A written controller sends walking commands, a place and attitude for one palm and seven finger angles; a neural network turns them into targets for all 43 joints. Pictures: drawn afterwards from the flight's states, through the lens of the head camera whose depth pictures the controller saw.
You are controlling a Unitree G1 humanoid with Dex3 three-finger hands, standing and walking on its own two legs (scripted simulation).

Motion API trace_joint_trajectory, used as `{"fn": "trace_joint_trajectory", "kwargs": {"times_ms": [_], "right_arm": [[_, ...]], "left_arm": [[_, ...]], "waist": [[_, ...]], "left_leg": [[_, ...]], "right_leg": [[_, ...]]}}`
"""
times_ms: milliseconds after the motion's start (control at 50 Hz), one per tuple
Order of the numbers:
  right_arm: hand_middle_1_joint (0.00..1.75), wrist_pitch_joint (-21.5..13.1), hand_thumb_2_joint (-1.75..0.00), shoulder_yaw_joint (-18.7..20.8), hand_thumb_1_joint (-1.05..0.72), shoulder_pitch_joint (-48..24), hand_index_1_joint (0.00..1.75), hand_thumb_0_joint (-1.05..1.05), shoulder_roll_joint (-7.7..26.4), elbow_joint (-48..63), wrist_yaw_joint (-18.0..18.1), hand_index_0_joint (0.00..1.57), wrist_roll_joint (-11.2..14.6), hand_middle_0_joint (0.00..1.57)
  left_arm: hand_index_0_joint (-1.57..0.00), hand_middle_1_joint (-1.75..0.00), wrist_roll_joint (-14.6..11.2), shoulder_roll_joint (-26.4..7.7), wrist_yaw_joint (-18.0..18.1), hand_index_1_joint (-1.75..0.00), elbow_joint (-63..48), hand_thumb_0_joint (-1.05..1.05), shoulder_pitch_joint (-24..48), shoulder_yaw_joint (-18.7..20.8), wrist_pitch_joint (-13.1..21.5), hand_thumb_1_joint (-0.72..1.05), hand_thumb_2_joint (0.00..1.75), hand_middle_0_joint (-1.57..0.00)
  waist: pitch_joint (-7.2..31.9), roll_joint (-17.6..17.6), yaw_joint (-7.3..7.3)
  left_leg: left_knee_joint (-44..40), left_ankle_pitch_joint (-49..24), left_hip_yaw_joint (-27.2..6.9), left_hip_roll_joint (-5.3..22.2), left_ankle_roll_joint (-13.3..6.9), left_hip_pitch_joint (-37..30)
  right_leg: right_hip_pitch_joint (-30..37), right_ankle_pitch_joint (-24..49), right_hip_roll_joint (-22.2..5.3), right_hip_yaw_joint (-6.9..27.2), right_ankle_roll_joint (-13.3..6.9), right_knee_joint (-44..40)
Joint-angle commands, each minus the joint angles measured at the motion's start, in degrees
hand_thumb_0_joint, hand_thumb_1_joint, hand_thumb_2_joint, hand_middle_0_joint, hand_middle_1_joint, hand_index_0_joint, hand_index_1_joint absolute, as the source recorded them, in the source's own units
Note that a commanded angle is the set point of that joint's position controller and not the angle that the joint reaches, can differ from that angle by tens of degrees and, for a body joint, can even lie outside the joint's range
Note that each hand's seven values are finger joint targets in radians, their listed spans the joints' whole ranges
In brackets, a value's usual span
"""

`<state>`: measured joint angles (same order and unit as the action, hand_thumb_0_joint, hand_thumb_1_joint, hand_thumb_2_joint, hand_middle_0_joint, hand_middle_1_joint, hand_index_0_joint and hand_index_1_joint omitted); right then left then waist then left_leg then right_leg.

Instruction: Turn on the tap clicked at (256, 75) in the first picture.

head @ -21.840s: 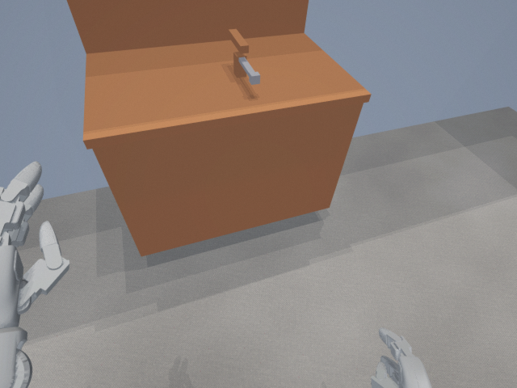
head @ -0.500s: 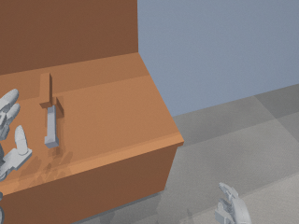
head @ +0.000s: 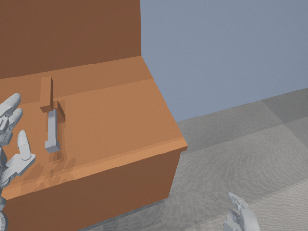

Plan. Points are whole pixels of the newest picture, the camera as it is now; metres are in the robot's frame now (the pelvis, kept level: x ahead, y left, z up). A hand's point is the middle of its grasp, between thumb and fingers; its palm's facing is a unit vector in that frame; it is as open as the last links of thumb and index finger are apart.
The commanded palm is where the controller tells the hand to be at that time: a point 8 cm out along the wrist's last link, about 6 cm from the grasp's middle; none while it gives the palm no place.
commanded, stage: shuffle to correct the standing spot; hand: left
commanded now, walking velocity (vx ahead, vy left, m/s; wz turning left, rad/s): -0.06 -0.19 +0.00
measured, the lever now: (52, 145) +0.33 +0.31 +0.01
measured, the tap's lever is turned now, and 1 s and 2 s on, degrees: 0 0 0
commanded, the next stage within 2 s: come to a stop and stand still in 0.26 s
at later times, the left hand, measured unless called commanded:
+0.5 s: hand (1, 140) +0.23 +0.28 +0.19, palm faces +0.43 -0.76 -0.49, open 7.4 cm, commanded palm +0.15 +0.27 +0.18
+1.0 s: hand out of the picture +0.20 +0.33 +0.18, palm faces +0.40 -0.87 -0.30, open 7.4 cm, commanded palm +0.14 +0.36 +0.18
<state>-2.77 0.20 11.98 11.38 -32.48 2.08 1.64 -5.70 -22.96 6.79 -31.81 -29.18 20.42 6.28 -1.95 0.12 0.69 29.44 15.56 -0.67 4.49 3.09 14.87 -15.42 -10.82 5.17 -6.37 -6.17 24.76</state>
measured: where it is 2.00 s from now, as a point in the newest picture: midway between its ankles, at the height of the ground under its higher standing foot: outside the picture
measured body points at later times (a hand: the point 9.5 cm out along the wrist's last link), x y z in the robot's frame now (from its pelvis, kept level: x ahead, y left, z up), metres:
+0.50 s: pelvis -0.01 -0.01 +0.00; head +0.02 +0.01 +0.45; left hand +0.20 +0.32 +0.22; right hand +0.16 -0.24 -0.08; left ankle +0.00 +0.15 -0.73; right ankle +0.03 -0.05 -0.74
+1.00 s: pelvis -0.03 +0.08 +0.00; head -0.03 +0.11 +0.45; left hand +0.17 +0.37 +0.19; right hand +0.14 -0.13 -0.06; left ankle +0.00 +0.15 -0.74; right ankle +0.03 -0.05 -0.74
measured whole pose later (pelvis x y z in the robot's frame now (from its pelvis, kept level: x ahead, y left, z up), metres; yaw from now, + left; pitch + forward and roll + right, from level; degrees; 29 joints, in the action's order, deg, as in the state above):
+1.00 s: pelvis -0.03 +0.08 +0.00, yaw -2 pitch -3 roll -1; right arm -10.5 -2.2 13.8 9.4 -34.0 0.3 0.6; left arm -1.3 -19.6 5.6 -24.0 -18.8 20.5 13.7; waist -2.3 -3.0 -2.4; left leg 28.3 13.5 2.3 -3.0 -4.1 12.1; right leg -14.5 -8.5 -0.2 -0.6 0.2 26.0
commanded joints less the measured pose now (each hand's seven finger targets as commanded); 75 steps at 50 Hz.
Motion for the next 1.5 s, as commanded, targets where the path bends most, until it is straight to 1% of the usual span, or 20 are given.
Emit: {"fn": "trace_joint_trajectory", "kwargs": {"times_ms": [0, 360, 380, 400, 420, 440, 480, 520, 540, 580, 620, 640, 680, 740, 800, 840, 1020, 1140, 1340, 1480], "right_arm": [[0.30, -3.21, -0.90, 2.79, -0.90, -5.21, 0.30, 0.00, 6.83, 9.09, 0.48, 0.20, -0.08, 0.20], [0.30, -2.89, -0.90, 2.55, -0.90, -5.30, 0.30, 0.00, 6.51, 8.97, 0.48, 0.20, 0.19, 0.20], [0.30, -8.59, -0.90, 5.36, -0.90, 8.50, 0.30, 0.00, 7.16, -0.83, 1.60, 0.20, -1.42, 0.20], [0.30, -8.90, -0.90, 5.10, -0.90, 2.52, 0.30, 0.00, 5.32, 2.94, 1.61, 0.20, -1.67, 0.20], [0.30, -9.25, -0.90, 5.39, -0.90, 1.80, 0.30, 0.00, 7.51, 7.92, 0.64, 0.20, -0.50, 0.20], [0.30, -9.26, -0.90, 4.83, -0.90, -0.67, 0.30, 0.00, 7.53, 7.52, -0.33, 0.20, 0.27, 0.20], [0.30, -8.86, -0.90, 4.10, -0.90, 0.32, 0.30, 0.00, 8.32, 7.98, -1.13, 0.20, -0.13, 0.20], [0.30, -9.20, -0.90, 3.42, -0.90, -1.15, 0.30, 0.00, 7.69, 8.95, -2.23, 0.20, 0.44, 0.20], [0.30, -9.27, -0.90, 2.82, -0.90, -3.05, 0.30, 0.00, 6.72, 9.08, -2.55, 0.20, 0.96, 0.20], [0.30, -9.34, -0.90, 2.96, -0.90, -2.85, 0.30, 0.00, 6.78, 9.66, -1.99, 0.20, 0.44, 0.20], [0.30, -9.42, -0.90, 2.85, -0.90, -3.35, 0.30, 0.00, 6.18, 9.49, -0.92, 0.20, -0.04, 0.20], [0.30, -9.01, -0.90, 2.55, -0.90, -4.13, 0.30, 0.00, 6.38, 8.66, -0.61, 0.20, -0.08, 0.20], [0.30, -9.23, -0.90, 2.06, -0.90, -3.97, 0.30, 0.00, 6.00, 8.52, 0.23, 0.20, -0.77, 0.20], [0.30, -9.86, -0.90, 1.58, -0.90, -4.84, 0.30, 0.00, 6.51, 7.46, 0.77, 0.20, -1.19, 0.20], [0.30, -10.77, -0.90, 1.31, -0.90, -3.87, 0.30, 0.00, 6.90, 7.26, 0.47, 0.20, -0.86, 0.20], [0.30, -11.31, -0.90, 1.01, -0.90, -4.72, 0.30, 0.00, 6.38, 7.19, -0.22, 0.20, -0.51, 0.20], [0.30, -9.97, -0.90, 1.58, -0.90, -3.08, 0.30, 0.00, 6.88, 7.88, -1.57, 0.20, -0.84, 0.20], [0.30, -10.38, -0.90, 1.31, -0.90, -4.28, 0.30, 0.00, 6.29, 8.24, -1.49, 0.20, -1.14, 0.20], [0.30, -8.65, -0.90, 2.40, -0.90, -3.76, 0.30, 0.00, 6.89, 7.80, -1.75, 0.20, -0.88, 0.20], [0.30, -7.03, -0.90, 2.57, -0.90, -4.17, 0.30, 0.00, 6.99, 8.97, -0.96, 0.20, -0.76, 0.20]], "left_arm": [[-0.20, -0.30, -0.32, -10.27, 1.53, -0.30, -11.42, 0.00, 2.16, 8.04, 3.98, 0.90, 0.90, -0.20], [-0.20, -0.30, -0.44, -9.96, 1.66, -0.30, -10.84, 0.00, 1.77, 7.49, 3.61, 0.90, 0.90, -0.20], [-0.20, -0.30, 8.52, -52.94, -0.66, -0.30, -17.25, 0.00, 59.71, 37.64, 9.94, 0.90, 0.90, -0.20], [-0.20, -0.30, 3.50, -22.41, -3.90, -0.30, 12.30, 0.00, 31.23, 19.55, 7.88, 0.90, 0.90, -0.20], [-0.20, -0.30, 1.54, -19.40, -3.52, -0.30, 9.22, 0.00, 15.86, 17.28, 8.24, 0.90, 0.90, -0.20], [-0.20, -0.30, 0.50, -8.96, -3.95, -0.30, 12.79, 0.00, 11.75, 8.38, 7.26, 0.90, 0.90, -0.20], [-0.20, -0.30, 0.90, -8.01, -4.20, -0.30, 2.76, 0.00, 11.08, 5.13, 9.35, 0.90, 0.90, -0.20], [-0.20, -0.30, 0.79, -5.22, -3.50, -0.30, -2.54, 0.00, 6.35, 2.42, 10.00, 0.90, 0.90, -0.20], [-0.20, -0.30, 0.51, -4.24, -2.81, -0.30, -3.10, 0.00, 3.43, 1.93, 9.66, 0.90, 0.90, -0.20], [-0.20, -0.30, 1.45, -9.26, -1.50, -0.30, -6.66, 0.00, 5.16, 6.79, 9.77, 0.90, 0.90, -0.20], [-0.20, -0.30, 1.36, -12.34, -0.61, -0.30, -6.49, 0.00, 5.82, 11.07, 9.69, 0.90, 0.90, -0.20], [-0.20, -0.30, 1.39, -15.77, 0.30, -0.30, -8.02, 0.00, 6.88, 14.57, 9.73, 0.90, 0.90, -0.20], [-0.20, -0.30, 1.37, -12.43, 0.74, -0.30, -8.49, 0.00, 8.73, 12.18, 10.02, 0.90, 0.90, -0.20], [-0.20, -0.30, 1.67, -10.75, 0.84, -0.30, -8.81, 0.00, 12.24, 9.89, 10.86, 0.90, 0.90, -0.20], [-0.20, -0.30, 3.02, -7.22, 0.21, -0.30, -5.55, 0.00, 14.62, 5.94, 11.12, 0.90, 0.90, -0.20], [-0.20, -0.30, 3.53, -4.77, -0.30, -0.30, -5.18, 0.00, 15.92, 3.14, 11.10, 0.90, 0.90, -0.20], [-0.20, -0.30, 4.75, -5.36, -0.90, -0.30, -2.11, 0.00, 13.73, 4.47, 10.69, 0.90, 0.90, -0.20], [-0.20, -0.30, 4.64, -7.45, -0.92, -0.30, -7.87, 0.00, 16.97, 5.91, 12.08, 0.90, 0.90, -0.20], [-0.20, -0.30, 3.76, -6.77, -0.63, -0.30, -7.43, 0.00, 9.00, 6.10, 11.37, 0.90, 0.90, -0.20], [-0.20, -0.30, 2.72, -7.60, -0.61, -0.30, -8.87, 0.00, 6.51, 7.03, 11.21, 0.90, 0.90, -0.20]], "waist": [[8.08, 3.23, -0.08], [8.61, 0.82, 0.13], [-0.97, -11.35, -2.24], [9.20, -8.38, -1.87], [5.41, -4.13, -4.92], [7.31, 4.47, -3.78], [12.80, 9.71, -3.58], [12.12, 7.22, -4.24], [11.84, 4.46, -4.24], [10.48, -8.10, -4.08], [7.69, -15.42, -3.57], [7.33, -12.88, -3.22], [7.19, -7.19, -2.20], [5.69, 4.18, -2.05], [3.60, 9.87, -2.30], [3.15, 11.18, -2.35], [1.24, 2.74, -2.20], [4.50, 6.52, -2.04], [9.09, 5.58, -1.74], [9.52, 4.12, -1.65]], "left_leg": [[-3.72, -3.73, -3.92, 4.77, -4.71, -0.19], [-0.91, -3.45, -2.31, 2.87, -4.26, -1.91], [-0.69, -4.12, 9.80, -2.02, -2.09, 2.62], [-1.49, -7.28, 7.05, -4.80, -4.66, 2.84], [1.09, -6.36, 6.41, -3.39, -3.53, 2.40], [0.75, -7.57, 6.22, -2.21, -3.48, 0.61], [-2.90, -6.83, 4.81, -0.80, -4.88, 0.48], [-3.12, -4.75, 3.65, 0.80, -6.42, 2.73], [-2.84, -3.88, 3.09, 1.14, -6.55, 2.40], [-0.05, 1.45, 2.81, -2.06, -5.27, 2.73], [4.03, 3.62, 2.18, -4.47, -4.60, 1.22], [4.28, 3.21, 1.79, -4.32, -4.45, 0.03], [1.20, 1.87, 0.33, -4.16, -4.62, -2.67], [-6.80, 2.97, -2.55, -1.69, -5.30, -4.31], [-14.11, 12.76, -6.15, 1.70, -6.70, 6.05], [-15.54, 10.50, -6.78, 3.00, -6.82, 8.07], [-17.00, 10.96, -8.15, 3.61, -5.39, 11.56], [-14.55, 1.71, -6.38, 2.10, -3.46, 5.45], [-8.26, -25.37, -4.36, 0.66, 0.81, -4.33], [-8.06, -22.64, -4.13, 0.37, -0.11, -2.62]], "right_leg": [[5.29, 5.42, -11.35, 11.50, 4.75, -5.34], [4.06, 5.91, -13.32, 13.04, 4.08, -6.65], [0.36, 17.06, -6.84, 10.11, 16.60, -12.87], [8.46, 19.35, -9.86, 9.15, 11.87, -6.77], [6.65, 25.52, -11.22, 15.47, 12.77, -7.78], [9.69, 29.41, -13.23, 14.82, 8.70, -2.98], [12.63, 21.47, -12.27, 12.18, 11.07, 0.93], [12.88, 11.71, -10.81, 12.03, 13.16, 2.60], [12.33, 9.07, -10.39, 11.30, 12.11, 2.25], [8.67, -1.54, -11.16, 13.47, 9.82, -4.71], [2.62, -12.17, -13.91, 17.89, 7.23, -12.09], [0.52, -15.24, -15.36, 19.41, 5.64, -13.43], [-1.56, -18.61, -15.40, 18.69, 3.43, -12.67], [-2.02, -16.30, -10.68, 14.78, 4.45, -8.68], [6.15, -11.43, -7.31, 11.13, 5.54, -1.67], [9.46, -3.81, -6.42, 8.63, 5.74, 2.07], [12.14, -1.54, -6.22, 7.89, 5.94, 1.99], [12.73, 4.24, -6.24, 7.02, 5.71, 0.50], [11.17, 12.39, -6.93, 5.94, 4.95, 0.11], [13.24, 14.60, -7.77, 6.36, 4.76, -0.32]]}}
